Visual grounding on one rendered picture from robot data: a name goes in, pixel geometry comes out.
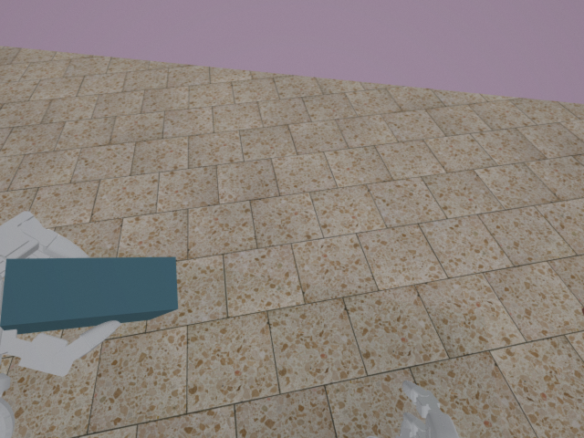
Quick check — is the right robot hand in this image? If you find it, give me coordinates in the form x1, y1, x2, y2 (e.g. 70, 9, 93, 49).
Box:
395, 381, 459, 438

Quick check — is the sponge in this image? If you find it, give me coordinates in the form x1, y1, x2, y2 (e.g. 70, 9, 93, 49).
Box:
0, 257, 178, 334

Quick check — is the left robot hand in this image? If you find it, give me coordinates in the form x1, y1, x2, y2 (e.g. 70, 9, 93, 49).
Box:
0, 211, 121, 377

